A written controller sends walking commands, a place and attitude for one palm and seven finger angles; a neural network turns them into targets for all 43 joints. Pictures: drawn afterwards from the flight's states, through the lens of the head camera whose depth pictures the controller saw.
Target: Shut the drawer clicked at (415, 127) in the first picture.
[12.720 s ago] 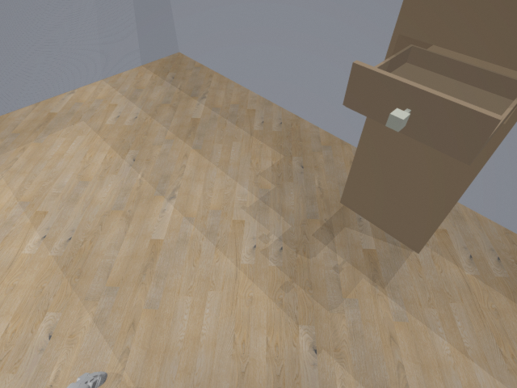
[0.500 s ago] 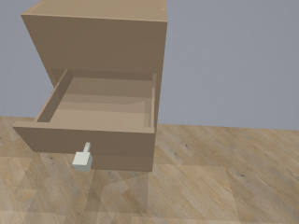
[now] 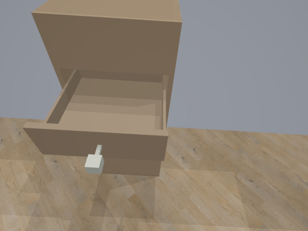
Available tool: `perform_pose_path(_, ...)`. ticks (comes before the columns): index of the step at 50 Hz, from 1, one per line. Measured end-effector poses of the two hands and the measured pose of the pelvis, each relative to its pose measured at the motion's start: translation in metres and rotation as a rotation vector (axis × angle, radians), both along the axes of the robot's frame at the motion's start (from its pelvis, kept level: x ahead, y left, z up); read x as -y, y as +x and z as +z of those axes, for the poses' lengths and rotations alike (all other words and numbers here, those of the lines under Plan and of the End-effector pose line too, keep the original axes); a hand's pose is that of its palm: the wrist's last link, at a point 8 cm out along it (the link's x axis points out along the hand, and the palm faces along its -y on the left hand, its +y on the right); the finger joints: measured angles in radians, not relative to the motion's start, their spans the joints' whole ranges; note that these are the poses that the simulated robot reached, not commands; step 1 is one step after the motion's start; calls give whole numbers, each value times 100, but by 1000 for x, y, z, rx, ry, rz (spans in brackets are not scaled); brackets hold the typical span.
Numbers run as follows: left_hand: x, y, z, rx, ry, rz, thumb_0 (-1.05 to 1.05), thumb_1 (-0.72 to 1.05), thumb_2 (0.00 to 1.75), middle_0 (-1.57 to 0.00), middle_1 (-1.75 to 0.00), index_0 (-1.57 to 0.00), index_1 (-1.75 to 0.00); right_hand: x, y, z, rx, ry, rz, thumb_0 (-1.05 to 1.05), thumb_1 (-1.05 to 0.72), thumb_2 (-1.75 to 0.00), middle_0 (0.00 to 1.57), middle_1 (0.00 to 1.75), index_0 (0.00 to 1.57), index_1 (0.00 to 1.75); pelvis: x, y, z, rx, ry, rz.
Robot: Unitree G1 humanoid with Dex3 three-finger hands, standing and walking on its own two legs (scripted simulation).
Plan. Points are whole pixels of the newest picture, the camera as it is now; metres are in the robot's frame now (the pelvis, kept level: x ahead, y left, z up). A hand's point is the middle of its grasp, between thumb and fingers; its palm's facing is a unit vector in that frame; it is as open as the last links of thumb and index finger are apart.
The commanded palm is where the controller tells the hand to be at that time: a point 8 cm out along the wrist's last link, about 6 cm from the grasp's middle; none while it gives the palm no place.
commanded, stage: come to a stop and stand still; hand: left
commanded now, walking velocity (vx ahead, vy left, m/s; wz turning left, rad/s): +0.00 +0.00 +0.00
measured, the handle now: (96, 157) +0.30 +0.18 +0.01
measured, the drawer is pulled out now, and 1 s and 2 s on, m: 0.27 0.27 0.27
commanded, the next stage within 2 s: look again from close up in 0.12 s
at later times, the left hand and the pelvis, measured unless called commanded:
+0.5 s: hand out of the picture -0.02 +0.15 -0.18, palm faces +0.04 -0.99 -0.15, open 7.4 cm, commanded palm none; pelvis +0.00 +0.00 +0.00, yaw +0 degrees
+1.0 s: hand out of the picture +0.13 +0.18 -0.06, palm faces +0.25 -0.94 -0.24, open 7.0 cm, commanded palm +0.09 +0.20 -0.05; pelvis -0.01 -0.02 -0.01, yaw +2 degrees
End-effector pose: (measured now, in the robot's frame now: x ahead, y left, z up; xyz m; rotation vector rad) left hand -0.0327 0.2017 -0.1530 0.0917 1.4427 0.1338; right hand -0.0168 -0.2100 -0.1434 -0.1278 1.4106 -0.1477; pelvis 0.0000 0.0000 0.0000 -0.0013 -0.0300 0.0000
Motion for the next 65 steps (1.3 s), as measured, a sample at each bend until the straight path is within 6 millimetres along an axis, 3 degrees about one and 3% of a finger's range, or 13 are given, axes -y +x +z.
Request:
perform_pose_path(17,-2,-1,3,-16,9,1,0,91,90,-20,-29,-20,-30,-5,-3,-2,-11,11,-12,1,-91,-90,19,29,20,30,-2,2,0,-9,3,-3)
perform_pose_path(42,12,5,3,6,8,-9,0,91,90,-20,-29,-20,-30,5,-4,-2,-9,16,-14,1,-91,-90,19,29,20,30,9,2,0,-12,-1,-2)
perform_pose_path(43,9,13,7,48,13,29,1,91,90,-20,-30,-20,-30,8,-2,-1,15,8,-9,1,-92,-90,20,29,20,30,10,0,-1,-12,-3,6)
perform_pose_path(46,-21,57,46,347,162,66,6,98,90,-22,-31,-21,-31,26,15,6,203,-42,-2,3,-94,-90,20,29,21,30,14,-1,-4,-19,18,6)
perform_pose_path(48,-29,96,80,568,213,72,7,98,90,-23,-32,-23,-33,39,35,10,332,-59,6,3,-93,-90,20,29,21,30,16,-4,-7,-22,20,24)
perform_pose_path(51,-16,155,136,928,207,23,6,97,90,-26,-36,-25,-36,57,74,17,530,-85,43,3,-93,-90,20,29,21,30,17,-9,-12,-33,6,44)
perform_pose_path(53,-2,181,159,1115,168,25,5,96,90,-29,-39,-25,-38,67,102,26,653,-98,61,3,-92,-90,20,29,20,30,21,-14,-18,-59,4,43)
perform_pose_path(55,0,181,151,1187,124,89,3,94,90,-32,-43,-19,-38,75,128,37,753,-106,78,2,-92,-90,20,29,20,30,27,-17,-25,-94,7,32)
perform_pose_path(58,7,161,135,1276,42,96,2,93,90,-37,-49,-16,-40,81,163,54,851,-113,148,2,-92,-90,19,29,20,30,39,-21,-38,-139,10,25)
perform_pose_path(62,28,126,125,1334,-14,-64,2,91,90,-45,-57,-28,-49,82,203,63,948,-119,271,2,-91,-90,19,29,20,30,50,-25,-57,-176,-7,44)
perform_pose_path(65,27,113,131,1379,12,-142,2,90,90,-51,-63,-40,-58,76,224,57,989,-99,297,1,-91,-90,19,29,20,30,57,-28,-69,-187,-21,59)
